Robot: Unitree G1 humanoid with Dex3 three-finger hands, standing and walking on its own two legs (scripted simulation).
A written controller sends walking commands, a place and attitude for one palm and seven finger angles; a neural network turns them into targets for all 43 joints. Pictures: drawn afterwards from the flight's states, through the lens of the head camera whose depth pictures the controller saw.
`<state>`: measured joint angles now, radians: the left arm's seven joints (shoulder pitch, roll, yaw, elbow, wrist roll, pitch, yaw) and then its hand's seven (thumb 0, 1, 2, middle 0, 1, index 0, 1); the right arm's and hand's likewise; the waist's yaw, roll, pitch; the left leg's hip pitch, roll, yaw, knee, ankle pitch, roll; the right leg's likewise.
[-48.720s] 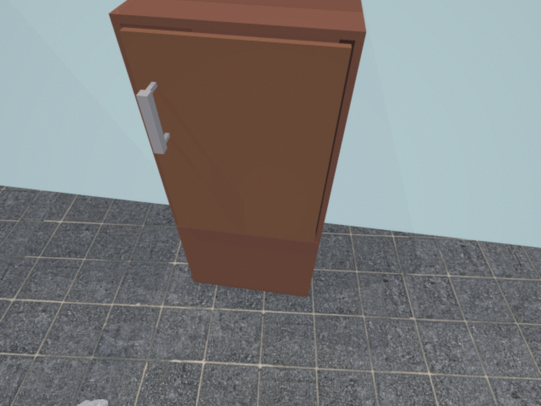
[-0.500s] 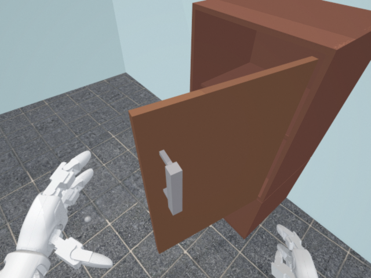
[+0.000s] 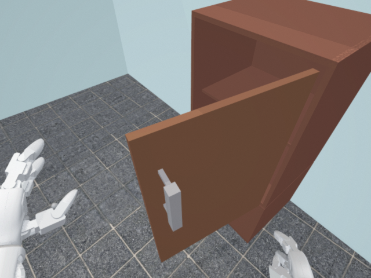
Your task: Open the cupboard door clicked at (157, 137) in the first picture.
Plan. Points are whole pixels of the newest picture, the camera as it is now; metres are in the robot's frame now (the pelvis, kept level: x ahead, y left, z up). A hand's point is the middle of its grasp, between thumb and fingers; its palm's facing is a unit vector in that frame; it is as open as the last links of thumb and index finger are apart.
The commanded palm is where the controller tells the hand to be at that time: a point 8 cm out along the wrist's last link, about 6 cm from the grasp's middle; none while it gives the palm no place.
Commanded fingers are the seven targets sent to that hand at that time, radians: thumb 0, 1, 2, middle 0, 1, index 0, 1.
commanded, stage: draw the hand back to the body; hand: left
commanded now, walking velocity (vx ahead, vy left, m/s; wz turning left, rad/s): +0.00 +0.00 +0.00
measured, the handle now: (169, 200) +0.26 +0.07 +0.07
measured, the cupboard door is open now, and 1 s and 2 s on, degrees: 80 80 80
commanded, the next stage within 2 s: step back with the hand held close in 0.50 s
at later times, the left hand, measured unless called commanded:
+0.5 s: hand (56, 199) +0.19 +0.24 +0.16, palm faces +0.42 -0.81 -0.40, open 7.4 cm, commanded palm +0.14 +0.28 +0.18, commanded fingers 0.00 0.90 0.90 -0.20 -0.30 -0.20 -0.30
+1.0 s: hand (49, 206) +0.18 +0.24 +0.15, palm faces +0.29 -0.81 -0.50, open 7.4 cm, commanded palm +0.12 +0.29 +0.18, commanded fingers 0.00 0.90 0.90 -0.20 -0.30 -0.20 -0.30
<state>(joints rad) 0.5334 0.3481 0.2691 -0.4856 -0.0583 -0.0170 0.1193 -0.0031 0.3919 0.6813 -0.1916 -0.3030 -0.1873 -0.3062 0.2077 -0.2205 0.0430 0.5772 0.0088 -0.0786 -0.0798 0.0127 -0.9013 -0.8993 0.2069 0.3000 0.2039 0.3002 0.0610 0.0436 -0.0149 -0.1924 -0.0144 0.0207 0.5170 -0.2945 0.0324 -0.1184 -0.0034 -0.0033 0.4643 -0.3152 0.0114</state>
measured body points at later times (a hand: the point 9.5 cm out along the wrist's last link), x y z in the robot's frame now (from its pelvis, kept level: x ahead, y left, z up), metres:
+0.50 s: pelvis +0.00 -0.02 +0.00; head -0.02 -0.04 +0.45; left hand +0.16 +0.28 +0.18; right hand +0.18 -0.25 -0.08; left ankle -0.01 +0.10 -0.74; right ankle -0.04 -0.13 -0.74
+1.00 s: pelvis -0.04 +0.00 +0.00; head -0.02 +0.00 +0.45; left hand +0.16 +0.29 +0.18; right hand +0.13 -0.26 -0.07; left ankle -0.01 +0.10 -0.74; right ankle -0.04 -0.13 -0.74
